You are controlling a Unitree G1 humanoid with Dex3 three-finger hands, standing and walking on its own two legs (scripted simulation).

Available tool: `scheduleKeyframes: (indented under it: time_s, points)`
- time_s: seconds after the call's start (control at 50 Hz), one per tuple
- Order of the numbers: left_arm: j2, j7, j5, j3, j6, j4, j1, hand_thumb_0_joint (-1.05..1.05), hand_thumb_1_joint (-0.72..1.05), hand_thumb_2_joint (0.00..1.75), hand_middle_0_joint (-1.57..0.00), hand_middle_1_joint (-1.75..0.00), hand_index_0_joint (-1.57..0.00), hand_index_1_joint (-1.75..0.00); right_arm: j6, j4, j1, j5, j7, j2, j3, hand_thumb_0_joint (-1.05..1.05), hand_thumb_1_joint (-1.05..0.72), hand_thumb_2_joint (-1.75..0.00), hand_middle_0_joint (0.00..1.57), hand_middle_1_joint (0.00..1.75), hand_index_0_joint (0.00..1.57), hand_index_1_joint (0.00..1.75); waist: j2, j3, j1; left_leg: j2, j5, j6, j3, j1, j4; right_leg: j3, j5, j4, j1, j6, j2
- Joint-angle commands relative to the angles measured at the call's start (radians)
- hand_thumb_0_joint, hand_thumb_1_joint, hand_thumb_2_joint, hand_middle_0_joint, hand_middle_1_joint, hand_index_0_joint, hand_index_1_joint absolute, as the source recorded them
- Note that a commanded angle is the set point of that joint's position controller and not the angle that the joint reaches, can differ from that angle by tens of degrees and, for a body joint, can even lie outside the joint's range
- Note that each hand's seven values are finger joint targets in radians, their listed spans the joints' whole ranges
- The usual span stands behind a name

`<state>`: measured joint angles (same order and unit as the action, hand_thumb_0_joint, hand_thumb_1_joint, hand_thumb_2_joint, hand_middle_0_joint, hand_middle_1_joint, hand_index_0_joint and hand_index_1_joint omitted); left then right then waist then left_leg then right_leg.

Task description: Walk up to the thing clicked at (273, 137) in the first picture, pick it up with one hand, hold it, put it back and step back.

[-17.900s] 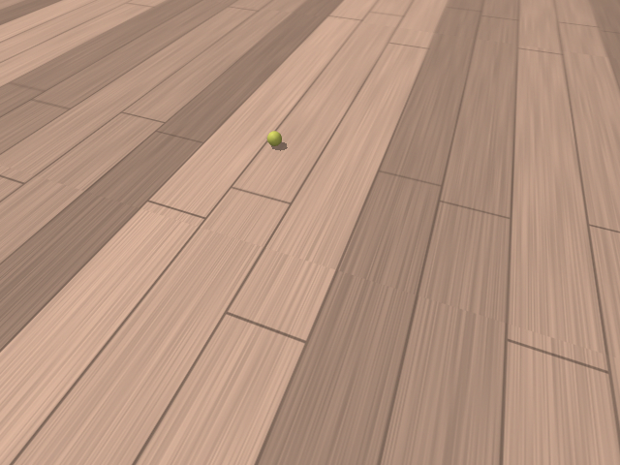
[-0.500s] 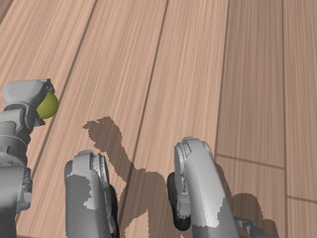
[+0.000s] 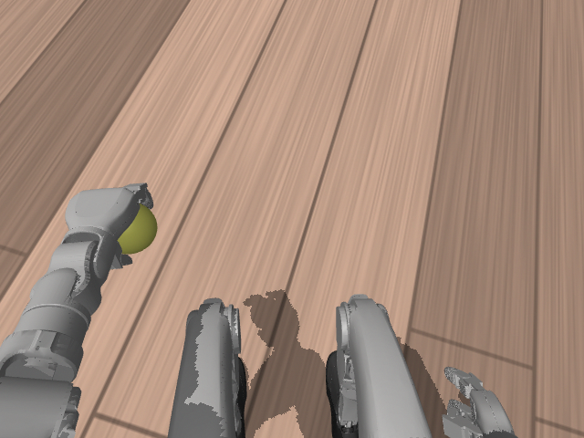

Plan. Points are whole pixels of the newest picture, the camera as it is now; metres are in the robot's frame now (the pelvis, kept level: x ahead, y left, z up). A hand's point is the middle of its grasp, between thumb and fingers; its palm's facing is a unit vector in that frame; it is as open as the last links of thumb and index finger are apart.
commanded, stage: lift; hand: left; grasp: from above
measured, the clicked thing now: (129, 227) +0.42 +0.26 -0.11
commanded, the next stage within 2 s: hold in 0.88 s
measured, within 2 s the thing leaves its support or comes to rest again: neither
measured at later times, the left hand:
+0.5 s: hand (62, 215) +0.36 +0.24 +0.09, palm faces -0.46 -0.08 -0.89, open 10.6 cm
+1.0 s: hand (36, 149) +0.38 +0.23 +0.16, palm faces -0.45 -0.09 -0.89, open 10.6 cm
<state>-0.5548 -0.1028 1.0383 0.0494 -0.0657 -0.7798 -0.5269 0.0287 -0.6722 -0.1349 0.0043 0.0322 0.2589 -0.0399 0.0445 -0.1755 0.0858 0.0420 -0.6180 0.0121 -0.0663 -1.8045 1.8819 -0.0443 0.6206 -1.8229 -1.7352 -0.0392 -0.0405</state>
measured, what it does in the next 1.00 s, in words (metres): rises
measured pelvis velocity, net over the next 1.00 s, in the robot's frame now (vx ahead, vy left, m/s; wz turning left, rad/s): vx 0.07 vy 0.00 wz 0.02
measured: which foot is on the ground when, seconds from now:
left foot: down 0.00-1.00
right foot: down 0.00-1.00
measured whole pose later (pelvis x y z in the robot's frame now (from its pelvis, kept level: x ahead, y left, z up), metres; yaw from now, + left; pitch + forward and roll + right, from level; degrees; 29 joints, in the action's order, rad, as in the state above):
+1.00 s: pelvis +0.07 +0.00 +0.25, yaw +1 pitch +10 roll -1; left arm -0.37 -0.16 1.00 0.19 0.03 -0.88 -0.34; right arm 0.02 -0.74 -0.25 0.04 -0.04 0.24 -0.05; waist 0.03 -0.07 0.05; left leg 0.04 -0.36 0.00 0.04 -0.60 0.79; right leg 0.00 0.35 -0.77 -0.58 -0.03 -0.03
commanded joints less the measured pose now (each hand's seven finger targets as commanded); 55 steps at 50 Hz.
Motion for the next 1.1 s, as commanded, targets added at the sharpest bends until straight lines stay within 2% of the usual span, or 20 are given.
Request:
scheduleKeyframes:
  time_s: [0.0,0.02,0.06,0.14,0.2,0.22,0.28,0.34,0.42,0.46,0.48,0.52,0.56,0.62,0.68,0.72,0.76,0.82,0.98,1.08]
  points:
    - [-0.246,-0.039,-0.027,-0.087,0.028,0.255,-0.272,0.00,0.40,0.99,-0.77,-1.01,-0.80,-0.99,-0.014,0.066,-0.113,0.009,-0.033,0.188,-0.067,0.00,-0.91,-0.90,0.20,0.30,0.20,0.30,0.155,-0.594,0.010,-0.022,0.089,0.002,-0.023,0.644,-0.413,-0.023,-0.141,0.323,0.373,0.055,0.048]
    - [-0.207,-0.036,-0.025,-0.053,0.035,0.256,-0.260,0.00,0.40,0.99,-0.77,-1.01,-0.80,-0.99,-0.012,0.068,-0.107,0.011,-0.037,0.179,-0.063,0.00,-0.91,-0.90,0.20,0.30,0.20,0.30,0.148,-0.576,0.018,-0.019,0.087,0.002,-0.012,0.665,-0.436,-0.023,-0.141,0.357,0.399,0.056,0.051]
    - [-0.220,-0.036,-0.038,-0.068,0.051,0.260,-0.219,0.00,0.41,0.98,-0.78,-0.99,-0.80,-0.97,-0.011,0.066,-0.095,0.018,-0.048,0.174,-0.057,0.00,-0.91,-0.90,0.20,0.30,0.20,0.30,0.111,-0.536,0.010,-0.021,0.073,0.004,-0.005,0.689,-0.485,-0.013,-0.123,0.425,0.467,0.055,0.052]
    - [-0.180,-0.025,-0.046,-0.040,0.066,0.261,-0.155,0.00,0.42,0.96,-0.79,-0.98,-0.81,-0.96,-0.014,0.061,-0.076,0.026,-0.067,0.159,-0.047,0.00,-0.91,-0.90,0.20,0.30,0.20,0.30,0.098,-0.467,-0.004,-0.017,0.071,0.000,-0.010,0.777,-0.594,-0.006,-0.122,0.512,0.558,0.055,0.058]
    - [-0.128,-0.023,-0.049,-0.002,0.069,0.217,-0.129,0.00,0.41,0.93,-0.79,-0.95,-0.81,-0.93,-0.024,0.051,-0.074,0.032,-0.083,0.151,-0.042,0.00,-0.91,-0.90,0.20,0.30,0.20,0.30,0.076,-0.369,0.007,-0.010,0.059,-0.006,-0.021,0.828,-0.674,-0.004,-0.117,0.579,0.594,0.056,0.063]
    - [-0.151,-0.028,-0.048,-0.019,0.066,0.234,-0.138,0.00,0.41,0.92,-0.78,-0.94,-0.80,-0.92,-0.028,0.051,-0.075,0.033,-0.087,0.150,-0.041,0.00,-0.91,-0.90,0.20,0.30,0.20,0.30,0.075,-0.374,-0.006,-0.011,0.069,-0.006,-0.018,0.853,-0.696,-0.002,-0.120,0.600,0.630,0.057,0.063]
    - [-0.099,-0.037,-0.044,0.022,0.064,0.213,-0.158,0.00,0.42,0.92,-0.78,-0.97,-0.81,-0.94,-0.041,0.041,-0.088,0.032,-0.095,0.139,-0.039,0.00,-0.91,-0.90,0.20,0.30,0.20,0.30,0.076,-0.359,0.001,-0.010,0.139,-0.010,-0.004,0.929,-0.747,0.007,-0.171,0.669,0.704,0.060,0.064]
    - [-0.082,-0.053,-0.042,0.027,0.067,0.148,-0.099,0.00,0.40,0.92,-0.77,-0.96,-0.79,-0.94,-0.050,0.039,-0.098,0.034,-0.098,0.134,-0.038,0.00,-0.91,-0.90,0.20,0.30,0.20,0.30,0.031,-0.299,0.001,-0.019,0.159,-0.005,0.015,0.954,-0.803,0.021,-0.180,0.759,0.790,0.058,0.063]
    - [-0.076,-0.078,-0.038,0.032,0.061,0.162,-0.145,0.00,0.41,0.95,-0.79,-0.95,-0.80,-0.93,-0.061,0.037,-0.102,0.029,-0.099,0.132,-0.039,0.00,-0.91,-0.90,0.20,0.30,0.20,0.30,0.046,-0.288,-0.016,-0.025,0.171,-0.008,0.027,1.046,-0.888,0.028,-0.194,0.845,0.881,0.055,0.066]
    - [-0.057,-0.087,-0.032,0.042,0.070,0.083,-0.108,0.00,0.41,0.95,-0.80,-0.94,-0.81,-0.92,-0.062,0.028,-0.112,0.025,-0.098,0.134,-0.038,0.00,-0.91,-0.90,0.20,0.30,0.20,0.30,0.013,-0.249,-0.004,-0.028,0.190,-0.006,0.035,1.066,-0.918,0.026,-0.208,0.885,0.914,0.052,0.066]
    - [-0.066,-0.093,-0.038,0.038,0.064,0.138,-0.157,0.00,0.43,0.94,-0.80,-0.95,-0.82,-0.93,-0.064,0.031,-0.111,0.025,-0.098,0.130,-0.040,0.00,-0.91,-0.90,0.20,0.30,0.20,0.30,0.021,-0.265,-0.012,-0.034,0.206,-0.005,0.045,1.084,-0.931,0.033,-0.219,0.910,0.950,0.052,0.065]
    - [-0.064,-0.101,-0.030,0.044,0.069,0.100,-0.147,0.00,0.42,0.96,-0.79,-0.95,-0.81,-0.94,-0.064,0.029,-0.119,0.026,-0.098,0.131,-0.040,0.00,-0.91,-0.90,0.20,0.30,0.20,0.30,0.014,-0.249,-0.009,-0.038,0.245,-0.006,0.054,1.125,-0.957,0.035,-0.250,0.941,0.986,0.051,0.064]
    - [-0.074,-0.112,-0.026,0.033,0.072,0.115,-0.145,0.00,0.41,0.97,-0.78,-0.97,-0.80,-0.95,-0.064,0.025,-0.126,0.025,-0.096,0.129,-0.043,0.00,-0.91,-0.90,0.20,0.30,0.20,0.30,0.036,-0.283,-0.027,-0.039,0.302,-0.010,0.054,1.178,-0.981,0.037,-0.303,0.961,1.033,0.051,0.064]
    - [-0.042,-0.118,-0.026,0.045,0.082,0.070,-0.119,0.00,0.41,0.94,-0.78,-0.94,-0.80,-0.92,-0.058,0.021,-0.136,0.024,-0.092,0.131,-0.044,0.00,-0.91,-0.90,0.20,0.30,0.20,0.30,0.007,-0.243,-0.021,-0.038,0.346,-0.009,0.056,1.210,-1.019,0.036,-0.348,0.998,1.073,0.048,0.063]
    - [-0.066,-0.121,-0.026,0.031,0.089,0.079,-0.128,0.00,0.39,0.97,-0.78,-0.94,-0.79,-0.93,-0.049,0.027,-0.136,0.023,-0.088,0.140,-0.050,0.00,-0.90,-0.90,0.20,0.30,0.20,0.30,0.018,-0.248,-0.036,-0.040,0.378,-0.011,0.064,1.274,-1.064,0.034,-0.375,1.043,1.125,0.047,0.060]
    - [-0.019,-0.114,-0.036,0.065,0.092,0.088,-0.139,0.00,0.40,0.98,-0.79,-0.95,-0.80,-0.94,-0.045,0.028,-0.132,0.025,-0.086,0.132,-0.049,0.00,-0.90,-0.90,0.20,0.30,0.20,0.30,0.012,-0.236,-0.029,-0.040,0.396,-0.011,0.064,1.305,-1.089,0.035,-0.394,1.072,1.149,0.044,0.061]
    - [-0.045,-0.112,-0.039,0.047,0.093,0.080,-0.115,0.00,0.39,0.97,-0.78,-0.93,-0.79,-0.92,-0.042,0.031,-0.134,0.027,-0.085,0.139,-0.053,0.00,-0.90,-0.90,0.20,0.30,0.20,0.30,-0.005,-0.223,-0.033,-0.043,0.406,-0.011,0.067,1.324,-1.114,0.035,-0.404,1.097,1.184,0.042,0.060]
    - [-0.018,-0.107,-0.041,0.066,0.093,0.081,-0.134,0.00,0.40,0.98,-0.79,-0.95,-0.80,-0.93,-0.038,0.031,-0.135,0.028,-0.085,0.135,-0.055,0.00,-0.90,-0.90,0.20,0.30,0.20,0.30,-0.005,-0.212,-0.022,-0.041,0.433,-0.012,0.070,1.371,-1.148,0.036,-0.430,1.129,1.204,0.043,0.062]
    - [-0.009,-0.090,-0.038,0.080,0.089,0.097,-0.136,0.00,0.43,0.97,-0.78,-0.98,-0.81,-0.95,-0.030,0.032,-0.130,0.035,-0.082,0.137,-0.061,0.00,-0.90,-0.90,0.20,0.30,0.20,0.30,-0.004,-0.186,-0.035,-0.043,0.502,-0.016,0.084,1.450,-1.221,0.034,-0.486,1.189,1.277,0.045,0.064]
    - [-0.037,-0.071,-0.029,0.069,0.088,0.108,-0.137,0.00,0.43,0.98,-0.78,-0.97,-0.81,-0.95,-0.026,0.032,-0.122,0.036,-0.081,0.140,-0.065,0.00,-0.90,-0.90,0.20,0.30,0.20,0.30,0.000,-0.180,-0.044,-0.041,0.558,-0.020,0.086,1.502,-1.256,0.029,-0.525,1.216,1.318,0.046,0.069]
